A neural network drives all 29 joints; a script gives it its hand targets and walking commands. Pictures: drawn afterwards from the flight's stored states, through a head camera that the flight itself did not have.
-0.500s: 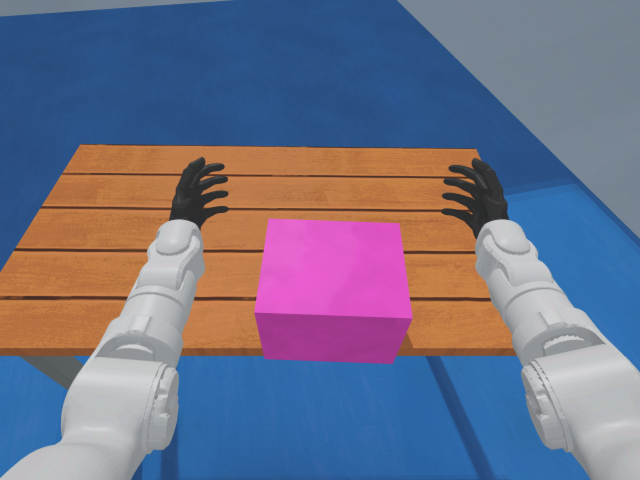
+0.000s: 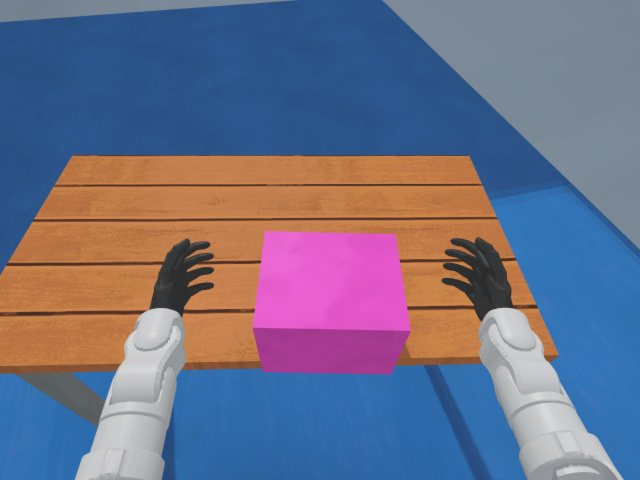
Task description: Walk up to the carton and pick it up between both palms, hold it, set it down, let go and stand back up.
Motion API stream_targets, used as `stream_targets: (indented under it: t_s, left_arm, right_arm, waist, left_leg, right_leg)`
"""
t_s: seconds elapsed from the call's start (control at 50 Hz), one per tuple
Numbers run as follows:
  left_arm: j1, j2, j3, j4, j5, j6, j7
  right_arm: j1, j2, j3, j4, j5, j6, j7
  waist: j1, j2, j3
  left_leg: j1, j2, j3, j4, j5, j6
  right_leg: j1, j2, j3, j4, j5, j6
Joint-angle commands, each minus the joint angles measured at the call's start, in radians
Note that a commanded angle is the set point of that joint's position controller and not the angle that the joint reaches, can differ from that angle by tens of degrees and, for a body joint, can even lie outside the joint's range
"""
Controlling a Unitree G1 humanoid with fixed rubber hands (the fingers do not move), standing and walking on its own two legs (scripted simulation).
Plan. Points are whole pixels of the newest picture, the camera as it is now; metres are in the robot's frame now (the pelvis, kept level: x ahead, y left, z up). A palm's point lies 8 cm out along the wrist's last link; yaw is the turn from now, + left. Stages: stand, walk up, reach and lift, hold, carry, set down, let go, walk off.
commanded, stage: set down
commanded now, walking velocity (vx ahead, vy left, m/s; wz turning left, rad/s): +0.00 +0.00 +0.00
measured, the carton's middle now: (328, 303) +0.38 +0.02 -0.05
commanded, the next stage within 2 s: none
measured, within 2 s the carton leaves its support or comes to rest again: neither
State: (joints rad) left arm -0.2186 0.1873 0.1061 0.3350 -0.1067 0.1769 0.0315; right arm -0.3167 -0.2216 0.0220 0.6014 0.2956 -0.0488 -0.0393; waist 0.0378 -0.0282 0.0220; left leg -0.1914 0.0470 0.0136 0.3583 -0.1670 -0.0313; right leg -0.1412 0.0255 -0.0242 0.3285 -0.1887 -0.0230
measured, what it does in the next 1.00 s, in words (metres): stands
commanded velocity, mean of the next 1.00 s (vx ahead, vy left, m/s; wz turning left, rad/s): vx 0.00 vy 0.00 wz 0.00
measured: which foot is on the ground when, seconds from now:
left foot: down 0.00-1.00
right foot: down 0.00-1.00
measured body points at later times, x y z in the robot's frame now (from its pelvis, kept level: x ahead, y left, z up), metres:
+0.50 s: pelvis -0.01 +0.00 +0.00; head -0.02 +0.02 +0.45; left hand +0.25 +0.22 +0.01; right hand +0.26 -0.20 +0.01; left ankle +0.01 +0.14 -0.75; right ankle -0.01 -0.10 -0.75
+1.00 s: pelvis +0.01 +0.01 +0.00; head -0.01 +0.02 +0.45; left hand +0.21 +0.22 -0.04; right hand +0.20 -0.20 -0.04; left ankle +0.01 +0.14 -0.75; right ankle -0.01 -0.10 -0.75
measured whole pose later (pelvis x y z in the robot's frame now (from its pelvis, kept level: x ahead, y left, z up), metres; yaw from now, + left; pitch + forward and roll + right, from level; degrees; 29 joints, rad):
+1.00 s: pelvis +0.01 +0.01 +0.00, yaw -2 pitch -5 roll +0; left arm 0.23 0.14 -0.02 0.46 -0.09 -0.23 0.09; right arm 0.19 -0.18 0.04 0.64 0.18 -0.39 0.05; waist 0.04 -0.02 0.04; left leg -0.09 0.03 0.04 0.39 -0.22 -0.02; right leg -0.06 0.02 0.02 0.38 -0.23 -0.01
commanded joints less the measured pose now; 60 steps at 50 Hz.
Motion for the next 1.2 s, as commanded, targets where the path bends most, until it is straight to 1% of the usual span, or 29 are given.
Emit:
stream_targets:
  t_s: [0.0, 0.02, 0.04, 0.08, 0.14, 0.16, 0.22, 0.32, 0.36, 0.38, 0.52, 0.58, 0.62, 0.7, 0.72, 0.8, 0.82, 0.84, 0.86, 0.88, 0.9, 0.92, 0.94, 0.96, 0.98, 1.02, 1.08, 1.14, 1.18]
  left_arm:
    - [-0.299, 0.127, 0.000, -0.289, -0.038, -0.072, 0.025]
    - [-0.271, 0.122, 0.000, -0.283, -0.039, -0.074, 0.026]
    - [-0.068, 0.036, 0.002, -0.249, -0.016, -0.080, 0.019]
    - [-0.053, 0.043, 0.014, -0.235, 0.006, -0.102, -0.001]
    - [-0.015, 0.059, 0.023, -0.210, 0.011, -0.151, -0.007]
    - [0.003, 0.042, 0.022, -0.203, 0.008, -0.168, -0.008]
    - [-0.016, 0.050, 0.002, -0.153, 0.003, -0.208, 0.004]
    - [0.023, 0.046, -0.036, -0.114, -0.019, -0.258, 0.028]
    - [0.046, 0.037, -0.050, -0.139, -0.017, -0.281, 0.038]
    - [0.047, 0.046, -0.058, -0.098, -0.021, -0.292, 0.041]
    - [0.166, 0.036, -0.077, -0.076, 0.009, -0.380, 0.057]
    - [0.112, 0.042, -0.098, -0.067, -0.011, -0.427, 0.076]
    - [0.133, 0.038, -0.113, -0.046, -0.034, -0.441, 0.087]
    - [0.230, 0.027, -0.123, -0.033, -0.031, -0.479, 0.094]
    - [0.257, 0.010, -0.114, 0.005, -0.019, -0.474, 0.085]
    - [0.335, 0.011, -0.089, 0.039, 0.024, -0.445, 0.050]
    - [0.320, 0.026, -0.078, -0.040, 0.018, -0.462, 0.053]
    - [0.311, 0.029, -0.093, -0.027, 0.018, -0.461, 0.055]
    - [0.323, 0.032, -0.098, -0.046, 0.011, -0.471, 0.060]
    - [0.330, 0.024, -0.098, -0.040, 0.010, -0.476, 0.062]
    - [0.351, 0.002, -0.111, 0.016, 0.033, -0.449, 0.058]
    - [0.344, 0.015, -0.099, -0.008, 0.021, -0.443, 0.057]
    - [0.343, 0.005, -0.109, 0.023, 0.027, -0.421, 0.055]
    - [0.347, 0.036, -0.097, -0.047, 0.012, -0.429, 0.057]
    - [0.354, 0.029, -0.109, -0.011, 0.025, -0.410, 0.058]
    - [0.366, 0.037, -0.101, -0.089, 0.018, -0.414, 0.067]
    - [0.412, 0.023, -0.108, -0.022, 0.032, -0.382, 0.054]
    - [0.446, 0.030, -0.093, -0.044, 0.047, -0.359, 0.043]
    - [0.423, 0.038, -0.076, -0.105, 0.040, -0.369, 0.042]
  right_arm:
    - [-0.318, -0.168, -0.083, -0.330, -0.028, -0.057, 0.010]
    - [-0.285, -0.159, -0.079, -0.330, -0.030, -0.053, 0.011]
    - [-0.038, -0.119, -0.068, -0.237, -0.037, -0.058, 0.009]
    - [-0.030, -0.111, -0.056, -0.229, -0.041, -0.086, 0.001]
    - [-0.022, -0.113, -0.052, -0.272, -0.045, -0.134, 0.003]
    - [0.000, -0.108, -0.037, -0.283, -0.039, -0.146, 0.006]
    - [-0.006, -0.094, -0.042, -0.273, -0.048, -0.154, 0.021]
    - [0.082, -0.086, -0.063, -0.243, -0.055, -0.153, 0.046]
    - [0.131, -0.085, -0.060, -0.251, -0.064, -0.167, 0.054]
    - [0.115, -0.087, -0.072, -0.241, -0.079, -0.172, 0.056]
    - [0.254, -0.050, -0.051, -0.220, -0.081, -0.244, 0.070]
    - [0.218, -0.060, -0.062, -0.214, -0.097, -0.271, 0.080]
    - [0.238, -0.064, -0.054, -0.223, -0.105, -0.280, 0.083]
    - [0.317, -0.056, -0.037, -0.168, -0.080, -0.326, 0.088]
    - [0.329, -0.055, -0.031, -0.151, -0.087, -0.336, 0.086]
    - [0.401, -0.060, -0.010, -0.075, -0.111, -0.357, 0.075]
    - [0.387, -0.065, -0.023, -0.130, -0.095, -0.381, 0.075]
    - [0.390, -0.074, -0.031, -0.111, -0.110, -0.386, 0.076]
    - [0.393, -0.074, -0.028, -0.140, -0.103, -0.399, 0.077]
    - [0.394, -0.077, -0.026, -0.126, -0.097, -0.404, 0.081]
    - [0.404, -0.079, -0.020, -0.046, -0.107, -0.386, 0.085]
    - [0.405, -0.076, -0.017, -0.091, -0.106, -0.381, 0.087]
    - [0.406, -0.078, -0.017, -0.059, -0.115, -0.363, 0.089]
    - [0.416, -0.083, -0.032, -0.141, -0.112, -0.374, 0.087]
    - [0.413, -0.077, -0.024, -0.099, -0.113, -0.357, 0.087]
    - [0.437, -0.087, -0.042, -0.148, -0.104, -0.364, 0.092]
    - [0.475, -0.082, -0.020, -0.091, -0.120, -0.344, 0.089]
    - [0.489, -0.089, -0.030, -0.093, -0.129, -0.340, 0.080]
    - [0.470, -0.080, -0.031, -0.163, -0.111, -0.342, 0.076]
  waist:
    - [-0.009, 0.056, -0.438]
    - [-0.006, 0.048, -0.433]
    - [-0.018, 0.035, -0.394]
    - [-0.015, 0.053, -0.370]
    - [0.001, 0.016, -0.356]
    - [0.012, -0.011, -0.319]
    - [0.011, -0.022, -0.246]
    - [0.003, 0.002, -0.164]
    - [0.003, 0.016, -0.179]
    - [0.004, 0.018, -0.163]
    - [0.003, 0.019, -0.114]
    - [0.003, 0.044, -0.100]
    - [-0.003, 0.025, -0.111]
    - [0.004, 0.045, -0.146]
    - [0.001, 0.022, -0.114]
    - [-0.002, 0.018, -0.080]
    - [0.009, 0.023, -0.120]
    - [-0.010, 0.029, -0.094]
    - [-0.005, 0.031, -0.089]
    - [0.003, 0.039, -0.092]
    - [-0.010, 0.036, -0.025]
    - [-0.001, 0.026, -0.029]
    - [-0.009, 0.020, 0.000]
    - [0.002, 0.010, -0.042]
    - [0.003, 0.024, -0.012]
    - [0.004, 0.041, -0.057]
    - [-0.007, 0.038, -0.044]
    - [-0.001, 0.034, -0.032]
    - [0.009, 0.019, -0.039]
  left_leg:
    - [0.219, -0.070, 0.038, 0.026, 0.344, -0.007]
    - [0.221, -0.068, 0.036, 0.022, 0.335, -0.002]
    - [0.245, -0.061, 0.027, 0.026, 0.371, -0.006]
    - [0.223, -0.064, 0.026, 0.024, 0.399, -0.008]
    - [0.190, -0.065, 0.026, 0.010, 0.352, -0.005]
    - [0.178, -0.065, 0.026, 0.003, 0.336, -0.002]
    - [0.124, -0.061, 0.028, -0.022, 0.224, 0.015]
    - [0.159, -0.051, 0.019, -0.034, 0.142, 0.007]
    - [0.180, -0.050, 0.015, -0.030, 0.156, 0.000]
    - [0.170, -0.051, 0.013, -0.028, 0.128, 0.003]
    - [0.154, -0.053, 0.014, -0.028, 0.113, 0.005]
    - [0.126, -0.050, 0.011, -0.029, 0.044, 0.002]
    - [0.127, -0.044, 0.010, -0.026, 0.020, 0.009]
    - [0.171, -0.041, 0.018, -0.003, 0.118, -0.003]
    - [0.170, -0.042, 0.018, -0.001, 0.134, -0.003]
    - [0.189, -0.048, 0.025, 0.006, 0.180, -0.011]
    - [0.192, -0.046, 0.027, 0.012, 0.208, -0.014]
    - [0.190, -0.045, 0.023, 0.012, 0.192, -0.019]
    - [0.188, -0.043, 0.025, 0.012, 0.206, -0.022]
    - [0.194, -0.043, 0.023, 0.014, 0.212, -0.022]
    - [0.202, -0.036, 0.022, 0.002, 0.178, -0.024]
    - [0.197, -0.039, 0.025, -0.003, 0.153, -0.020]
    - [0.193, -0.040, 0.024, -0.015, 0.122, -0.018]
    - [0.188, -0.041, 0.028, -0.011, 0.132, -0.014]
    - [0.188, -0.044, 0.029, -0.016, 0.133, -0.012]
    - [0.210, -0.043, 0.030, -0.007, 0.202, -0.023]
    - [0.238, -0.045, 0.032, 0.005, 0.246, -0.027]
    - [0.226, -0.049, 0.031, 0.001, 0.258, -0.029]
    - [0.213, -0.050, 0.032, 0.001, 0.268, -0.024]
  right_leg:
    - [0.003, 0.026, 0.011, -0.024, 0.216, 0.036]
    - [0.007, 0.021, 0.016, -0.024, 0.210, 0.036]
    - [0.050, 0.029, 0.014, -0.022, 0.292, 0.037]
    - [0.062, 0.027, 0.021, -0.020, 0.354, 0.039]
    - [0.087, 0.023, 0.033, -0.014, 0.337, 0.047]
    - [0.078, 0.024, 0.030, -0.018, 0.319, 0.048]
    - [0.037, 0.016, 0.040, -0.032, 0.190, 0.041]
    - [-0.045, 0.004, 0.050, -0.069, 0.033, 0.022]
    - [-0.045, 0.003, 0.051, -0.073, 0.024, 0.012]
    - [-0.059, -0.002, 0.051, -0.073, -0.003, 0.008]
    - [-0.050, -0.009, 0.066, -0.067, -0.012, 0.004]
    - [-0.097, -0.015, 0.065, -0.057, -0.084, -0.005]
    - [-0.106, -0.018, 0.067, -0.051, -0.091, -0.006]
    - [-0.084, -0.016, 0.063, -0.030, -0.010, -0.005]
    - [-0.074, -0.009, 0.063, -0.036, 0.013, -0.007]
    - [-0.039, -0.005, 0.060, -0.037, 0.073, -0.005]
    - [-0.020, -0.001, 0.056, -0.032, 0.100, -0.003]
    - [-0.035, 0.001, 0.053, -0.031, 0.087, -0.006]
    - [-0.027, 0.002, 0.053, -0.028, 0.096, -0.007]
    - [-0.030, 0.004, 0.051, -0.026, 0.099, -0.008]
    - [-0.053, 0.008, 0.048, -0.042, 0.056, -0.016]
    - [-0.049, 0.005, 0.049, -0.049, 0.031, -0.011]
    - [-0.065, 0.001, 0.052, -0.057, 0.004, -0.015]
    - [-0.039, -0.001, 0.052, -0.053, 0.024, -0.008]
    - [-0.055, -0.002, 0.056, -0.056, 0.021, -0.013]
    - [-0.025, 0.005, 0.051, -0.048, 0.078, -0.010]
    - [-0.013, 0.008, 0.048, -0.057, 0.134, -0.012]
    - [0.007, 0.006, 0.048, -0.057, 0.156, -0.008]
    - [0.030, 0.004, 0.058, -0.054, 0.173, -0.001]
